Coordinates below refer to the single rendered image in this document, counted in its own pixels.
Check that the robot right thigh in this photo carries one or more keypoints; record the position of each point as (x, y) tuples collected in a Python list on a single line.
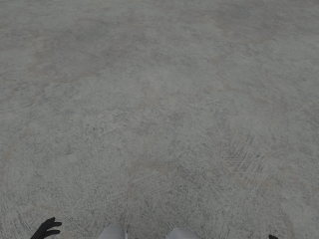
[(180, 233)]

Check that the robot thigh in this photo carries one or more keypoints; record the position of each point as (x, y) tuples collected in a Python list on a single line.
[(114, 232), (180, 233)]

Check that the robot left hand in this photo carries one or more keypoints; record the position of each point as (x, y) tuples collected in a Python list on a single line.
[(42, 232)]

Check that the robot left thigh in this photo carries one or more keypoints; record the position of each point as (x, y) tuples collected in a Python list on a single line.
[(114, 232)]

